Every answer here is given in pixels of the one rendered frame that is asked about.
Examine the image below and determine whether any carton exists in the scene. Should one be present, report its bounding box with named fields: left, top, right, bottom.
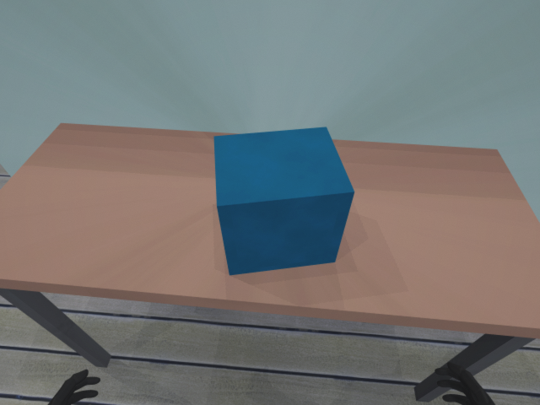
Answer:
left=214, top=127, right=354, bottom=275

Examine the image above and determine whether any right robot hand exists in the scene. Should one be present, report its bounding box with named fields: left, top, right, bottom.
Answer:
left=435, top=362, right=495, bottom=405

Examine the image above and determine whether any left robot hand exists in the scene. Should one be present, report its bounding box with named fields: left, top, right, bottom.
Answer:
left=48, top=370, right=100, bottom=405

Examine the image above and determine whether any table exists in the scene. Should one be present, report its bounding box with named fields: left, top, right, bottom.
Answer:
left=0, top=123, right=540, bottom=402

